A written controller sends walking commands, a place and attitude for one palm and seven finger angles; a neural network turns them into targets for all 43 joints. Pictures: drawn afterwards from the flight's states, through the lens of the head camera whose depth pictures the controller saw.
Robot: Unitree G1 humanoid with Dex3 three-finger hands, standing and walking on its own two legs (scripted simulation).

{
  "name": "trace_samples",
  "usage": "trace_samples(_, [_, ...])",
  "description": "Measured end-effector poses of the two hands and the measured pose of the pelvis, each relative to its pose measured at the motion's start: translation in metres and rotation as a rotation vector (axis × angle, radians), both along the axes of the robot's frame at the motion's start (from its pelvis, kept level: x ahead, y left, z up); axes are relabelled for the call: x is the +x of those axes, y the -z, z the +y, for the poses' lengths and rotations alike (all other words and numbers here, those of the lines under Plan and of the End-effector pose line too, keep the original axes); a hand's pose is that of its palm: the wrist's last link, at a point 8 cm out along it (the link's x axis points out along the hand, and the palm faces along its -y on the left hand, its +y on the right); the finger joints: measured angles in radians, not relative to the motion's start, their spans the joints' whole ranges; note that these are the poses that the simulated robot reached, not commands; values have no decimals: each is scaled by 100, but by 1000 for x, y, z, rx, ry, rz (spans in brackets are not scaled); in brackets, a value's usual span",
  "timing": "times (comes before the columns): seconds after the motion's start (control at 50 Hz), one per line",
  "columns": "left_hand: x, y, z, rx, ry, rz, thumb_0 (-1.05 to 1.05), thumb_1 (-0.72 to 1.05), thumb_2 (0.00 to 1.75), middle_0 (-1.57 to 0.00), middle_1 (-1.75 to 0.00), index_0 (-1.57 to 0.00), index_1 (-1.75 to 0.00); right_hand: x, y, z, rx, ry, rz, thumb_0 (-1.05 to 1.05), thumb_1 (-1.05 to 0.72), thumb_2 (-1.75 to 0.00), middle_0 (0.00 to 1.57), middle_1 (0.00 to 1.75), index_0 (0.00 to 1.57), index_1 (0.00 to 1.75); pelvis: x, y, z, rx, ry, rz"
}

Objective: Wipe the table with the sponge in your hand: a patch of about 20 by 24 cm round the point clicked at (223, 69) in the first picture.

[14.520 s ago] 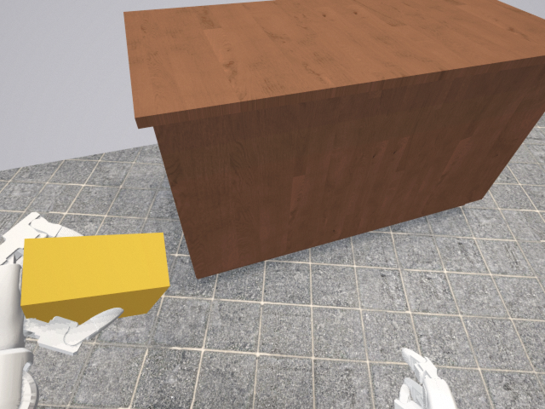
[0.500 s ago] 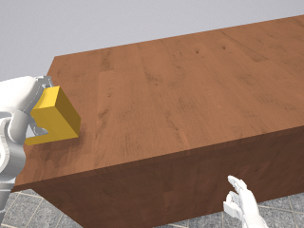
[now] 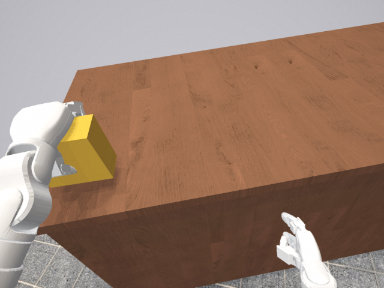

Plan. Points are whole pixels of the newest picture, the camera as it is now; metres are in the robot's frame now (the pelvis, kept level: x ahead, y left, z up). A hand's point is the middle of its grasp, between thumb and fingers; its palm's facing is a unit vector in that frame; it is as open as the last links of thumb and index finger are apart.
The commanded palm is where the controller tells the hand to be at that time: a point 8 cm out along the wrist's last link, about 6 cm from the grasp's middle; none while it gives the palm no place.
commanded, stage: lower the sponge onto the table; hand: left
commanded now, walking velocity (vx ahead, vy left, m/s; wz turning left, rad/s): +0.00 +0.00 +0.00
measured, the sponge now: (75, 159) +0.28 +0.30 +0.15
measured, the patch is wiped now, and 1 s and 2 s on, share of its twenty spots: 0.00 0.15 0.35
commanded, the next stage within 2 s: wipe forward along the first lane in 1.04 s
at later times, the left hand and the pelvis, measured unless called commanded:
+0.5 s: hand (68, 158) +0.26 +0.29 +0.18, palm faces +0.06 -0.01 -1.00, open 10.2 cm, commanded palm +0.23 +0.30 +0.25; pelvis +0.01 -0.01 +0.00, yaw -1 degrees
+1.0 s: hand (64, 162) +0.26 +0.30 +0.16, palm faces +0.09 -0.02 -1.00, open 10.2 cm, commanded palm +0.22 +0.30 +0.23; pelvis +0.00 +0.00 +0.00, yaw -1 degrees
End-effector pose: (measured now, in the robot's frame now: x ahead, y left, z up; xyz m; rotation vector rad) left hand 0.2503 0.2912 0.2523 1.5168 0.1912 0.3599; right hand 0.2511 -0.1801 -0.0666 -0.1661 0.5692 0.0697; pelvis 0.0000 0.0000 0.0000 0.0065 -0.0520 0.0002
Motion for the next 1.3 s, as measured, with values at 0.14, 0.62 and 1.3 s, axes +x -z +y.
trace_samples(0.14, [4,6,-11,12,53,8,-1,-51,102,-70,-134,-73,-134,-4,2,-6,3,11,4,1,-90,-90,20,30,21,30,2,0,-4,1,13,3])
trace_samples(0.62, [-14,21,1,6,28,-2,-1,-51,102,-70,-134,-74,-134,-14,7,-25,-22,50,27,1,-91,-90,20,30,20,30,5,1,-8,-3,15,-13])
trace_samples(1.3, [-9,37,16,-7,1,47,-2,-51,102,-70,-134,-74,-134,-24,9,-24,-44,65,57,1,-90,-90,20,30,21,30,2,0,-1,-8,8,-7])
